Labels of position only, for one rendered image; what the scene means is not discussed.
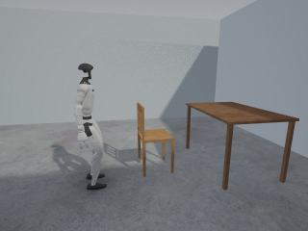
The chair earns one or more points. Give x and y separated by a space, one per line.
152 135

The humanoid robot torso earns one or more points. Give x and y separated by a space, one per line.
87 106

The right robot shin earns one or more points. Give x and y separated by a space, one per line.
95 168

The table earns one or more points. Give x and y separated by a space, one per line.
233 113

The right robot hand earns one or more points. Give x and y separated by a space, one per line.
82 137

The robot right forearm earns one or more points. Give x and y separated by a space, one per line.
79 117

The robot right upper arm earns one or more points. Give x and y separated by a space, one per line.
82 91

